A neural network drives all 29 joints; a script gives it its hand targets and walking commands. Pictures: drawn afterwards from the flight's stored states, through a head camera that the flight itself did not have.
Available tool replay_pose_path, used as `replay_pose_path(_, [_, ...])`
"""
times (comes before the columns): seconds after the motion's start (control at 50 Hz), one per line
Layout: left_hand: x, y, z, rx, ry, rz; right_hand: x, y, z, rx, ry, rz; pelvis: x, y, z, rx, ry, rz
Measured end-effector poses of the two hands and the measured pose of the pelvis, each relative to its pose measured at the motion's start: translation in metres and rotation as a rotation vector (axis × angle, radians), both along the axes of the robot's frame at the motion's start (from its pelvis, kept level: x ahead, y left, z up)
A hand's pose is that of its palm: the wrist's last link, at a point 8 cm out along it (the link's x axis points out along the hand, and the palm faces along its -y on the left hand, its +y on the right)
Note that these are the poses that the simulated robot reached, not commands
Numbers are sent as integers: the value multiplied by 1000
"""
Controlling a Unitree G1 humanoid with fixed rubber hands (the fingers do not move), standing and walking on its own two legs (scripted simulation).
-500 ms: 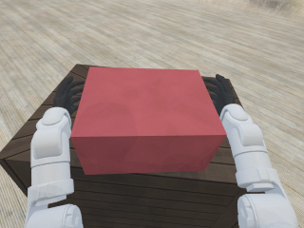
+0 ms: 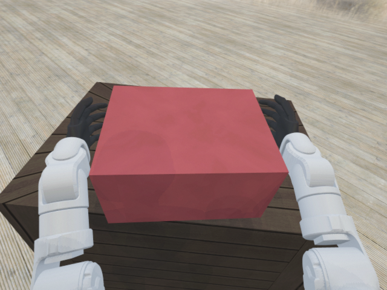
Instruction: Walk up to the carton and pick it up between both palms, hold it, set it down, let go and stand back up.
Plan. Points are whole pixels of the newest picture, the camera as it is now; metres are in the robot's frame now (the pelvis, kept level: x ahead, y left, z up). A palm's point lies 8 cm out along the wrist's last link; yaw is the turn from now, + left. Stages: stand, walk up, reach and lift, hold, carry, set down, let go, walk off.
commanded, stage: hold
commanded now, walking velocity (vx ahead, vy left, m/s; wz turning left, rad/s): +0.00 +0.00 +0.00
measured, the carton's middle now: (186, 150) +0.36 +0.00 +0.15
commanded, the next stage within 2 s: set down in 1.76 s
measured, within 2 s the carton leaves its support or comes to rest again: neither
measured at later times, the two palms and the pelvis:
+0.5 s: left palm (80, 139) +0.35 +0.20 +0.19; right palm (286, 134) +0.35 -0.20 +0.20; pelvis +0.00 +0.00 +0.00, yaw +0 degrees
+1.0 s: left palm (77, 139) +0.35 +0.21 +0.19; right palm (284, 131) +0.36 -0.19 +0.20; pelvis +0.00 +0.00 +0.00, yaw +0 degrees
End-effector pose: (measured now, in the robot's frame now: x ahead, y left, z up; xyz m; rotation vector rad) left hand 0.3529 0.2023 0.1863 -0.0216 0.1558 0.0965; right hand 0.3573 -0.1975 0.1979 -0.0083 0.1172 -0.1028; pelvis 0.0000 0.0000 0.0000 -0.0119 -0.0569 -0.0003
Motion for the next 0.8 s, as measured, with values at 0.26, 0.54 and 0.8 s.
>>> replay_pose_path(0.26, [-3,2,1,-10,-3,8,0,2,3,3,-4,5,-2,-1,0,1,-3,-1])
replay_pose_path(0.54, [-1,-1,1,-5,4,-3,-3,-1,-1,7,2,-4,-4,0,0,1,-3,1])
replay_pose_path(0.8, [0,2,2,-12,2,3,1,1,3,-3,-1,2,-3,-1,0,2,-3,0])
